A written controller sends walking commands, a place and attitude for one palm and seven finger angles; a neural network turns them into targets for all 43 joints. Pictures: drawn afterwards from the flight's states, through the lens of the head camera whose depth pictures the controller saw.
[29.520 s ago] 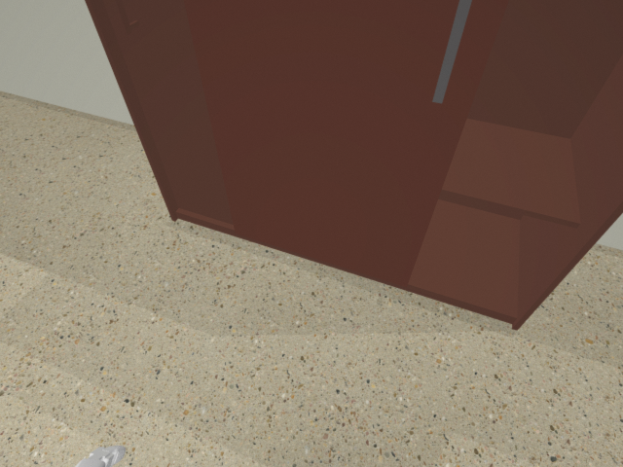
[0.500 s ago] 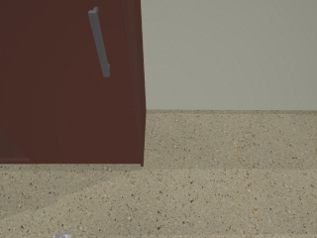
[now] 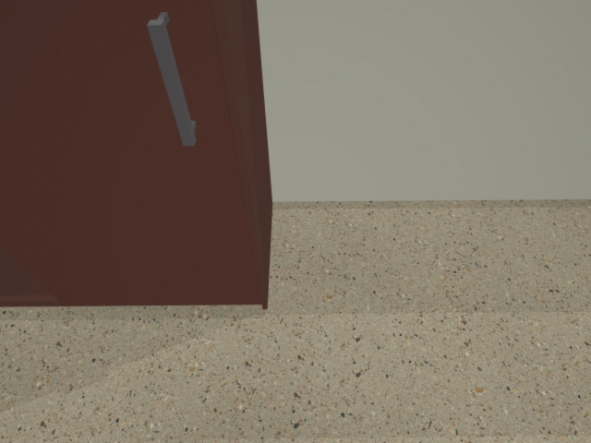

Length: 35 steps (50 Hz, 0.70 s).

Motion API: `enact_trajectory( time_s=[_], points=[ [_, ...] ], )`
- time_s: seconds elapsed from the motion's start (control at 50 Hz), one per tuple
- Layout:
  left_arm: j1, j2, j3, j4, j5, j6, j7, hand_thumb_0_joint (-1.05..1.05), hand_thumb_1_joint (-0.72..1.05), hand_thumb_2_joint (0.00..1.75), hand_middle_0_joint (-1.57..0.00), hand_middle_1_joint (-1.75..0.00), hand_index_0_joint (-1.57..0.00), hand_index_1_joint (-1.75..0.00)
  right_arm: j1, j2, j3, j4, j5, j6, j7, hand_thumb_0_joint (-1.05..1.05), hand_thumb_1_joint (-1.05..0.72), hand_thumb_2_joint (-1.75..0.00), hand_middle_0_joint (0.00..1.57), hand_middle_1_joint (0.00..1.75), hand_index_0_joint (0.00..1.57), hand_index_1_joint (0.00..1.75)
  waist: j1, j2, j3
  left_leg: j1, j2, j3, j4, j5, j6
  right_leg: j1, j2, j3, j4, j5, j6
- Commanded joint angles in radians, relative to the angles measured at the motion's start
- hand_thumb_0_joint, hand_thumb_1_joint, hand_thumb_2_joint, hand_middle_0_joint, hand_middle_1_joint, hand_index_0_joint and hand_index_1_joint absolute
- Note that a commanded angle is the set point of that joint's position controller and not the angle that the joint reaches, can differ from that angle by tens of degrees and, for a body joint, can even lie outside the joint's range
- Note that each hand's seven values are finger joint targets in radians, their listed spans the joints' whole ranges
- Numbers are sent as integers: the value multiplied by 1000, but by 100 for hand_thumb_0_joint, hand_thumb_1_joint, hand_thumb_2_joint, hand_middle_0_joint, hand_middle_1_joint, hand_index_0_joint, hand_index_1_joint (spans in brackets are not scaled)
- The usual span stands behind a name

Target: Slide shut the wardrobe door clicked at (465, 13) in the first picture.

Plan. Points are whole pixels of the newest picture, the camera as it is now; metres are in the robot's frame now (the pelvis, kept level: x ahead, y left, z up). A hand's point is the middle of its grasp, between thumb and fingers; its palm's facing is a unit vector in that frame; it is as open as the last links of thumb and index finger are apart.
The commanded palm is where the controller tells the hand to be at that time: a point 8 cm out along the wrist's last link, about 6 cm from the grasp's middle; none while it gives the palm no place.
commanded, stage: stand and wait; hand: left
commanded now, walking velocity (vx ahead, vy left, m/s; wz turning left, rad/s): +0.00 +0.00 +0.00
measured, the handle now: (177, 84) +0.65 +0.24 +0.15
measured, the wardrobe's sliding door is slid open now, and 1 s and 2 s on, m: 0.00 0.00 0.00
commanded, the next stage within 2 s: none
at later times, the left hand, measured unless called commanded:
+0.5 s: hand out of the picture +0.08 +0.23 -0.16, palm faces -0.04 -0.94 -0.34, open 7.4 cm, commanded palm none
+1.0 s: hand out of the picture +0.07 +0.23 -0.16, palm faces -0.05 -0.94 -0.34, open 7.4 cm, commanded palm none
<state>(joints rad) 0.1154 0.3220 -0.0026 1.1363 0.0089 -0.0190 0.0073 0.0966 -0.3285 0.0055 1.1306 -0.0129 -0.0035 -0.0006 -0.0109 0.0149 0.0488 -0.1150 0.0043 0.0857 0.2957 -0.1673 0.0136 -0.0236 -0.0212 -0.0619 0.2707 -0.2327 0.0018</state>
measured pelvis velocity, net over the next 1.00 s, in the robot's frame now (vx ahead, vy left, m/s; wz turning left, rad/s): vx -0.01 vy -0.02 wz -0.01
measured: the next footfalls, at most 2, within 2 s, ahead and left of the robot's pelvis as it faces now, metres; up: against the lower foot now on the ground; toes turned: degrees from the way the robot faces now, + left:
none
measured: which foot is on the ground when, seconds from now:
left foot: down 0.00-1.00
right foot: down 0.00-1.00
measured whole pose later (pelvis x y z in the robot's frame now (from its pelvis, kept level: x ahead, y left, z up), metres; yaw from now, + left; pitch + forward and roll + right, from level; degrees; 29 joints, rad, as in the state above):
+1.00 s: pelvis -0.01 -0.02 +0.00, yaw -1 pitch -1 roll +0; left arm 0.11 0.32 0.00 1.13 0.01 -0.02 0.01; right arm 0.10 -0.34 0.00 1.14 -0.01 0.00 0.00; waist -0.01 0.01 0.06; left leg -0.10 0.03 0.09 0.28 -0.15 -0.01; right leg -0.01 0.01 -0.06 0.25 -0.21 -0.02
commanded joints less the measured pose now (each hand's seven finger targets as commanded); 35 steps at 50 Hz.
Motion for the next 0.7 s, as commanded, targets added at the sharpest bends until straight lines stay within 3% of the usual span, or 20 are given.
enact_trajectory(
  time_s=[0.0, 0.34, 0.46, 0.68],
  points=[
    [-35, 208, 43, -59, 2, -23, 13, 0, 90, 90, -20, -30, -20, -30, -31, -199, -42, -54, 1, -19, -17, 0, -90, -90, 20, 30, 20, 30, 0, -23, -102, 86, 152, -122, -9, 294, 3, -32, -135, 86, -21, 312, -32],
    [-46, 211, 44, -64, 2, -25, 10, 0, 90, 90, -20, -30, -20, -30, -34, -201, -41, -57, 0, -18, -17, 0, -90, -90, 20, 30, 20, 30, 1, -18, -88, 82, 153, -116, -25, 238, -2, -34, -133, 107, -39, 299, -35],
    [-38, 215, 46, -65, 3, -27, 13, 0, 90, 90, -20, -30, -20, -30, -26, -202, -41, -56, 2, -18, -19, 0, -90, -90, 20, 30, 20, 30, 1, -28, -106, 96, 154, -111, -13, 266, -3, -20, -134, 103, -35, 357, -34],
    [-47, 218, 43, -58, 2, -24, 10, 0, 90, 90, -20, -30, -20, -30, -31, -205, -41, -52, 1, -14, -18, 0, -90, -90, 20, 30, 20, 30, -1, -22, -81, 88, 156, -110, -28, 207, -5, -41, -132, 114, -52, 294, -35]
  ],
)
